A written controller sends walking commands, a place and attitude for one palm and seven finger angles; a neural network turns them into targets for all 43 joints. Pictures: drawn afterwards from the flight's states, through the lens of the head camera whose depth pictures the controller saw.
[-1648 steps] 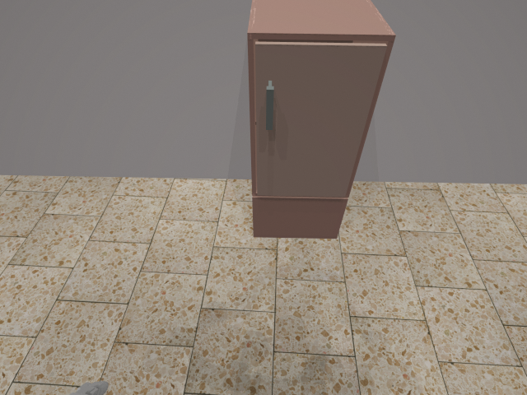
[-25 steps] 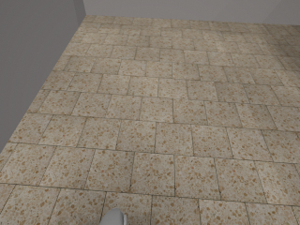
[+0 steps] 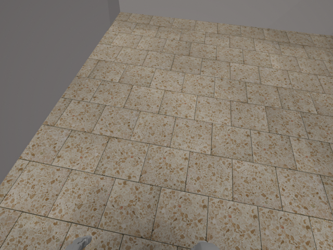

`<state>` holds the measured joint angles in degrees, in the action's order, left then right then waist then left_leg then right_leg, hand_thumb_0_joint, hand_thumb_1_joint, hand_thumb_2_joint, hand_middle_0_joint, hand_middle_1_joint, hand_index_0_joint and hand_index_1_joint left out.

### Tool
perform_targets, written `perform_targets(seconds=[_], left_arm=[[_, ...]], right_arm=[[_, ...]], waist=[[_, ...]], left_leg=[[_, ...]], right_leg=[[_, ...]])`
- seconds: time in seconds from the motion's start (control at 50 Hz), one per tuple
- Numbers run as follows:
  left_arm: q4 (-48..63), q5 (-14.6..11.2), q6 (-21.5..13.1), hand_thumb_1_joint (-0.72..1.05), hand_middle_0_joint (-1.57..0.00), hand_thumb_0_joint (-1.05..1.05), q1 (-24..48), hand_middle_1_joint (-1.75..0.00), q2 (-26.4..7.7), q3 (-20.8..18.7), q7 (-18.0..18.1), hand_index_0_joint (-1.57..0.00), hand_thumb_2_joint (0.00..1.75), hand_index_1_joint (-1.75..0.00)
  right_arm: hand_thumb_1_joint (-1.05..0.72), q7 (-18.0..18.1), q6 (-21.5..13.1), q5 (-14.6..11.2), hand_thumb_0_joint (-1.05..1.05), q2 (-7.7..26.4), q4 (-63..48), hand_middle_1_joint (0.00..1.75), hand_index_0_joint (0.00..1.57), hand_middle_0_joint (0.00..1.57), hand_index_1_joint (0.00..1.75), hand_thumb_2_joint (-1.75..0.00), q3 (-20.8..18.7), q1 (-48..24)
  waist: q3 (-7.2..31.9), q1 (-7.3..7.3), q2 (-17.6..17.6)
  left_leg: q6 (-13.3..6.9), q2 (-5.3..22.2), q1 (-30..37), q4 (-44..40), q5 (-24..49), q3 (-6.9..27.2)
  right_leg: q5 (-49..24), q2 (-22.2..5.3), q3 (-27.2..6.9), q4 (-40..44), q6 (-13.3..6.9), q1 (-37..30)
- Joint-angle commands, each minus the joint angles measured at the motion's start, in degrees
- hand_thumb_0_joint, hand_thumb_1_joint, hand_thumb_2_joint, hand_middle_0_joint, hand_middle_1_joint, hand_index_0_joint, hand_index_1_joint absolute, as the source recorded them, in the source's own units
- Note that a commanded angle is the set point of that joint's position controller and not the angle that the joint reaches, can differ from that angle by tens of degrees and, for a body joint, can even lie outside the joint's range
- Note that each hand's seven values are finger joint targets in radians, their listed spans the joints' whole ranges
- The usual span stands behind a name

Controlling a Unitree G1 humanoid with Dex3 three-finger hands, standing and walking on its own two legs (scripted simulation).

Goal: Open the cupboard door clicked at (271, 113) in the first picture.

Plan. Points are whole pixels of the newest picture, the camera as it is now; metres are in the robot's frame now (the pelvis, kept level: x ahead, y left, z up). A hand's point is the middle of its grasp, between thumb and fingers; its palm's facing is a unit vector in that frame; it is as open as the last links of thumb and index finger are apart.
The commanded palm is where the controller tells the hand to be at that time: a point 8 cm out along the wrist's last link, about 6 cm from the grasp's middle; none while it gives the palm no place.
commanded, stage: turn to face it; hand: left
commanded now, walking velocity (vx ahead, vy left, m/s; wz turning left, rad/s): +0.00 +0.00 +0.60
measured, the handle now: out of the picture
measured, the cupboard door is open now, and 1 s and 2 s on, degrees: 48 48 48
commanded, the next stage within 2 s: none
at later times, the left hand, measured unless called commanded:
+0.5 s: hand out of the picture +0.00 +0.16 -0.18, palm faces +0.36 -0.90 -0.23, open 7.4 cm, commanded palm none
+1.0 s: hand out of the picture +0.05 +0.15 -0.15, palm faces +0.57 -0.77 -0.30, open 7.4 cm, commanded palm none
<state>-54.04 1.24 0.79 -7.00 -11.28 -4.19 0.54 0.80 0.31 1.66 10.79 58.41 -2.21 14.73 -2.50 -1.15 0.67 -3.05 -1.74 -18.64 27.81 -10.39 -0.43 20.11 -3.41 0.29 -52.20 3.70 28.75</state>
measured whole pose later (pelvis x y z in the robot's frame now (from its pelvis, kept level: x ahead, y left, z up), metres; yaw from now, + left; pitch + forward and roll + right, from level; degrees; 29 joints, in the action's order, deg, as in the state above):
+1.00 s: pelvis +0.08 -0.08 -0.01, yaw +37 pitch +1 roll +2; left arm -48.5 1.4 0.5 -9.0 -11.6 -2.3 0.7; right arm -0.9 4.2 1.1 14.6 53.0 -4.4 10.0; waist -5.4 -1.3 -2.5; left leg 2.2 -2.2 -28.3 56.0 -26.8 3.5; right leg 18.8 -3.2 4.4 -34.7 -0.9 16.9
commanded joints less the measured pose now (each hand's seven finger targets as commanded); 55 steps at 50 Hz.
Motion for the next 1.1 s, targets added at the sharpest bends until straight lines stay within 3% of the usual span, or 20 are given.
perform_targets(seconds=[0.0,0.06,0.08,0.1,0.12,0.16,0.22,0.38,0.46,0.48,0.5,0.52,0.56,0.64,0.78,0.86,0.9,0.92,0.98,1.08], left_arm=[[3.8,-0.3,0.0,0.90,-0.20,0.00,-3.2,-0.30,-3.3,-0.4,0.4,-0.20,0.90,-0.30],[3.9,-0.7,-1.0,0.90,-0.20,0.00,-6.8,-0.30,-5.1,-0.7,0.7,-0.20,0.90,-0.30],[3.8,-0.3,-1.6,0.90,-0.20,0.00,-9.1,-0.30,-8.6,-1.4,1.1,-0.20,0.90,-0.30],[3.9,0.4,-1.9,0.90,-0.20,0.00,-10.3,-0.30,-14.1,-2.4,1.5,-0.20,0.90,-0.30],[4.6,0.1,-1.6,0.90,-0.20,0.00,-9.9,-0.30,-14.8,-2.0,1.6,-0.20,0.90,-0.30],[5.8,-0.1,-1.8,0.90,-0.20,0.00,-3.6,-0.30,-10.1,-0.8,1.8,-0.20,0.90,-0.30],[6.0,-0.2,-1.7,0.90,-0.20,0.00,-3.2,-0.30,-8.4,-0.1,1.5,-0.20,0.90,-0.30],[4.1,0.4,-1.7,0.90,-0.20,0.00,-9.7,-0.30,-12.3,-1.1,1.2,-0.20,0.90,-0.30],[4.7,-0.1,-1.4,0.90,-0.20,0.00,-8.3,-0.30,-13.1,-1.6,0.7,-0.20,0.90,-0.30],[5.5,-0.4,-1.1,0.90,-0.20,0.00,-7.4,-0.30,-12.0,-1.4,0.5,-0.20,0.90,-0.30],[7.8,-0.8,-0.8,0.90,-0.20,0.00,-5.7,-0.30,-7.7,-0.5,0.0,-0.20,0.90,-0.30],[9.7,-0.3,0.1,0.90,-0.20,0.00,-2.0,-0.30,-8.5,0.0,0.5,-0.20,0.90,-0.30],[9.1,0.2,0.6,0.90,-0.20,0.00,-0.8,-0.30,-8.3,-0.6,0.6,-0.20,0.90,-0.30],[5.7,0.3,1.2,0.90,-0.20,0.00,-6.0,-0.30,-8.6,-1.0,-0.2,-0.20,0.90,-0.30],[7.9,-0.2,1.0,0.90,-0.20,0.00,-3.1,-0.30,-7.4,-0.4,0.0,-0.20,0.90,-0.30],[6.7,-0.5,-0.1,0.90,-0.20,0.00,-9.8,-0.30,-8.7,-1.0,0.3,-0.20,0.90,-0.30],[7.2,0.9,-1.1,0.90,-0.20,0.00,-12.1,-0.30,-17.9,-2.7,1.1,-0.20,0.90,-0.30],[7.9,0.3,-1.0,0.90,-0.20,0.00,-10.3,-0.30,-17.1,-2.1,1.4,-0.20,0.90,-0.30],[9.2,-0.2,-1.2,0.90,-0.20,0.00,-2.4,-0.30,-10.4,-0.4,1.3,-0.20,0.90,-0.30],[7.6,-0.1,-1.7,0.90,-0.20,0.00,-7.6,-0.30,-10.4,-0.6,1.6,-0.20,0.90,-0.30]], right_arm=[[-0.90,0.3,-0.2,0.1,0.00,11.1,-5.3,0.30,0.20,0.20,0.30,-0.90,-3.2,-0.4],[-0.90,0.3,0.1,-0.5,0.00,11.2,-6.4,0.30,0.20,0.20,0.30,-0.90,-3.7,-1.6],[-0.90,-0.1,0.0,-1.1,0.00,8.9,-7.0,0.30,0.20,0.20,0.30,-0.90,-3.5,-1.4],[-0.90,-0.3,-0.2,-1.4,0.00,5.6,-8.4,0.30,0.20,0.20,0.30,-0.90,-2.9,-1.6],[-0.90,-0.5,0.2,-0.9,0.00,8.2,-8.8,0.30,0.20,0.20,0.30,-0.90,-3.7,-2.4],[-0.90,-1.1,1.9,-0.7,0.00,7.1,-6.7,0.30,0.20,0.20,0.30,-0.90,-3.6,-0.9],[-0.90,-2.0,2.6,-0.8,0.00,5.7,-7.3,0.30,0.20,0.20,0.30,-0.90,-3.0,-2.6],[-0.90,-2.5,2.2,-1.1,0.00,5.3,-10.1,0.30,0.20,0.20,0.30,-0.90,-1.7,-10.0],[-0.90,-2.2,1.6,-0.8,0.00,8.0,-9.9,0.30,0.20,0.20,0.30,-0.90,-2.2,-5.4],[-0.90,-2.0,1.1,-0.5,0.00,11.6,-8.8,0.30,0.20,0.20,0.30,-0.90,-3.2,-0.5],[-0.90,-1.6,0.7,-0.1,0.00,19.0,-8.4,0.30,0.20,0.20,0.30,-0.90,-5.1,3.9],[-0.90,-1.1,1.2,-0.7,0.00,20.7,-7.5,0.30,0.20,0.20,0.30,-0.90,-5.2,6.6],[-0.90,-0.3,0.9,-0.4,0.00,17.9,-9.3,0.30,0.20,0.20,0.30,-0.90,-4.5,0.7],[-0.90,0.2,0.4,-0.5,0.00,14.6,-11.0,0.30,0.20,0.20,0.30,-0.90,-3.2,-6.8],[-0.90,-0.4,0.9,-0.1,0.00,15.4,-10.8,0.30,0.20,0.20,0.30,-0.90,-4.1,-5.4],[-0.90,-0.6,1.4,-0.7,0.00,14.1,-12.3,0.30,0.20,0.20,0.30,-0.90,-4.4,-9.0],[-0.90,-1.2,1.2,-1.3,0.00,7.5,-14.3,0.30,0.20,0.20,0.30,-0.90,-3.6,-9.3],[-0.90,-1.4,1.6,-0.8,0.00,10.8,-14.1,0.30,0.20,0.20,0.30,-0.90,-4.2,-9.2],[-0.90,-2.1,2.7,-0.6,0.00,8.8,-10.2,0.30,0.20,0.20,0.30,-0.90,-3.9,-6.4],[-0.90,-2.5,2.9,-1.0,0.00,6.4,-10.0,0.30,0.20,0.20,0.30,-0.90,-2.8,-9.3]], waist=[[4.0,1.06,-9.2],[6.7,3.20,-5.8],[8.4,4.24,1.7],[9.1,4.81,17.4],[7.9,4.70,14.2],[4.6,0.78,10.4],[1.7,0.20,10.2],[3.8,3.38,12.1],[7.0,-0.01,8.9],[10.5,-2.99,1.6],[11.8,-5.60,-17.6],[12.2,-6.14,-13.7],[8.3,-3.92,-11.5],[5.3,0.95,-10.2],[4.5,-0.04,-9.3],[5.9,3.79,-7.7],[6.1,5.87,19.8],[5.7,4.86,14.8],[2.9,0.18,11.5],[4.3,2.44,9.3]], left_leg=[[-6.7,14.0,-1.4,-10.2,3.4,19.1],[-3.5,10.5,-4.8,-3.5,8.8,18.4],[-0.2,6.7,-12.2,2.5,0.6,14.5],[4.9,-1.9,-19.5,16.5,-18.6,1.6],[5.3,0.1,-17.8,30.4,-26.3,1.2],[6.3,3.2,-17.7,41.3,-18.6,2.4],[7.4,4.2,-17.3,40.4,-12.9,-0.8],[6.8,3.0,-9.6,17.4,-13.7,-6.7],[4.9,1.6,4.9,3.1,-3.9,-7.5],[2.9,6.2,16.1,-1.5,7.0,-2.4],[-5.9,23.8,23.5,-4.8,27.2,22.5],[-11.3,28.2,22.1,-4.9,33.6,25.9],[-10.0,23.4,14.1,-7.8,17.7,22.2],[-4.9,14.8,7.8,-8.6,11.5,12.2],[-5.8,13.7,3.9,-8.1,5.8,17.1],[-2.5,9.4,-5.3,-1.3,3.1,17.1],[5.7,-3.7,-19.8,25.3,-24.1,1.3],[5.1,0.4,-16.7,36.1,-24.9,4.3],[6.7,3.2,-16.7,44.2,-14.0,2.3],[8.0,3.5,-14.6,31.2,-13.5,-2.1]], right_leg=[[1.4,2.5,1.1,8.9,-0.5,-8.0],[-7.0,2.7,0.7,26.3,-1.0,-21.5],[-8.4,-5.1,-6.7,33.2,-2.6,-31.0],[-17.2,-21.1,-20.3,36.6,-8.7,-34.3],[-25.8,-27.6,-20.7,35.7,-13.6,-26.7],[-24.8,-20.1,-11.3,34.5,-12.9,-21.4],[-32.4,-14.7,0.1,32.8,-9.8,-20.7],[-44.5,-16.3,4.7,26.5,-9.9,-28.2],[-38.7,-15.9,8.6,17.0,-6.5,-22.2],[-27.8,-14.3,10.4,7.7,-3.7,-14.1],[13.4,-4.4,11.2,-6.8,1.2,3.2],[19.1,-3.4,2.7,-13.7,0.8,6.9],[12.3,-4.1,0.0,-16.6,0.8,7.9],[2.1,-2.4,-0.7,-14.0,1.3,3.7],[4.4,1.1,1.3,4.7,0.8,-4.9],[-5.4,2.3,1.9,24.5,-0.2,-21.4],[-8.0,-23.8,-24.8,39.1,-9.3,-28.0],[-11.8,-26.4,-22.2,38.0,-12.6,-21.0],[-23.6,-15.3,-5.6,32.9,-10.2,-19.8],[-36.5,-15.2,1.7,30.2,-10.0,-28.1]])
